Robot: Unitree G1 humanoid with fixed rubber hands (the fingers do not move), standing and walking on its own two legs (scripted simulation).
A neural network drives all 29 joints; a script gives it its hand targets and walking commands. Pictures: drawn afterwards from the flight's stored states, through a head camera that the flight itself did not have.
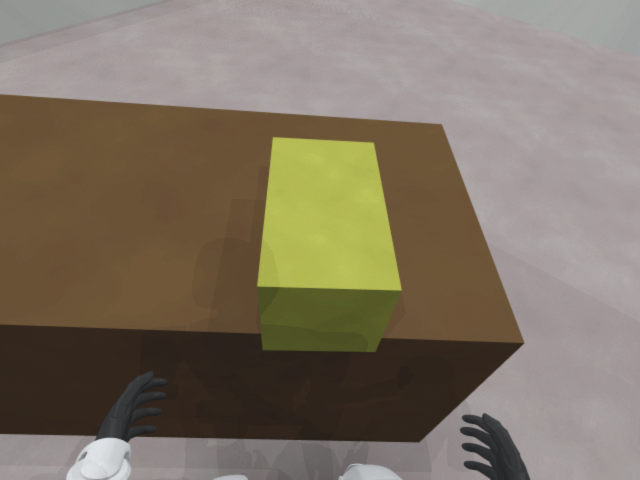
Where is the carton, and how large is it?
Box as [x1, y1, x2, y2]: [257, 137, 401, 351]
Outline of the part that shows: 273,137 257,283 262,349 375,351 401,289 373,143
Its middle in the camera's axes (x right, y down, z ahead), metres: +0.01 -0.01 +0.64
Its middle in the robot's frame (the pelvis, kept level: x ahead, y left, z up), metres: +0.48 -0.01 -0.01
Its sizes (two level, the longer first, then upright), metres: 0.316 0.180 0.177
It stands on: a pedestal, 0.65 m high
